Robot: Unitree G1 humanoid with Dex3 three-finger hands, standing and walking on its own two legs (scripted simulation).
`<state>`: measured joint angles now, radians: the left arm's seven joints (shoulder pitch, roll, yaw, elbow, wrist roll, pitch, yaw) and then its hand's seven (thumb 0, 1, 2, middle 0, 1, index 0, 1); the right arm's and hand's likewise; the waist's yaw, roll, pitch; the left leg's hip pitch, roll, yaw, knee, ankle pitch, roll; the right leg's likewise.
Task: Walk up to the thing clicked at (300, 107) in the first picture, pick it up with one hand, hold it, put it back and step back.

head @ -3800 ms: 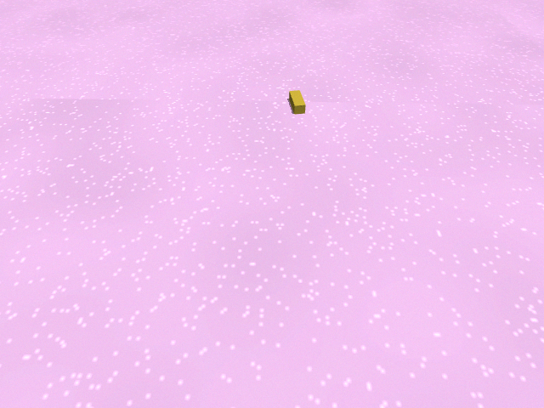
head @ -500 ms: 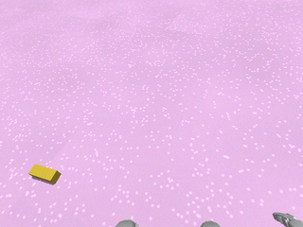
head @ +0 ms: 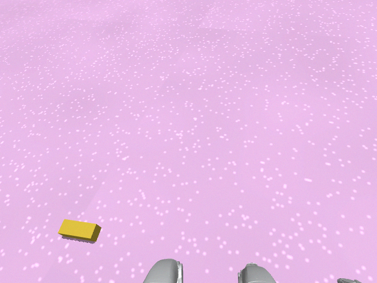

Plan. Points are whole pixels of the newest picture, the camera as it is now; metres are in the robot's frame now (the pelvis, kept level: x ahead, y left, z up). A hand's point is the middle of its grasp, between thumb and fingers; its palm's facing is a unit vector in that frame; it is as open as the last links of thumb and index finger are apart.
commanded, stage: walk up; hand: left
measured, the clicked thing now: (80, 230) +0.48 +0.66 -0.70
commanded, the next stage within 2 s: none
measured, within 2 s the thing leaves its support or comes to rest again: neither
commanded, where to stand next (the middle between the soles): +0.04 +0.45 m, yaw -12 degrees
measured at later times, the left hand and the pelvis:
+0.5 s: hand out of the picture +0.06 +0.53 -0.12, palm faces -0.14 -0.82 -0.56, open 7.3 cm; pelvis -0.03 +0.24 -0.01, yaw -6 degrees
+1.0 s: hand out of the picture +0.04 +0.80 -0.13, palm faces -0.12 -0.81 -0.57, open 7.3 cm; pelvis -0.07 +0.48 -0.01, yaw -9 degrees
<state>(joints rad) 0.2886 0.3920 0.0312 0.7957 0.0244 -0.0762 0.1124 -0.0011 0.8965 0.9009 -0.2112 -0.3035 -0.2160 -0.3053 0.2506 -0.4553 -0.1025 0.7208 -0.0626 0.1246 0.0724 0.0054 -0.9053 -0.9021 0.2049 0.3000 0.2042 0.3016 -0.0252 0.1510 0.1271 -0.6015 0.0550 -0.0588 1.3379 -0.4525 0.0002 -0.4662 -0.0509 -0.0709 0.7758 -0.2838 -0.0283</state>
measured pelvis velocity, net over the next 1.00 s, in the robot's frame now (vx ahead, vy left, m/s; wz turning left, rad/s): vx -0.07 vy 0.48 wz -0.15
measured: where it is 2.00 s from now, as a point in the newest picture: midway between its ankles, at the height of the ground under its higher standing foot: outside the picture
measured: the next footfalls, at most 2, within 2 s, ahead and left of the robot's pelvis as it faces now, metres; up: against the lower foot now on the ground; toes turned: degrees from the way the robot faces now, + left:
left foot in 0.16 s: +0.06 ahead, +0.28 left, +0.00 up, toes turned +0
right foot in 0.46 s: +0.06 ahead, +0.13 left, +0.00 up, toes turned -10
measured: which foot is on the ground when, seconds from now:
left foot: up 0.00-0.14, down 0.16-0.46, up 0.48-0.76, down 0.78-1.00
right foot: down 0.00-0.18, up 0.20-0.44, down 0.46-0.80, up 0.82-1.00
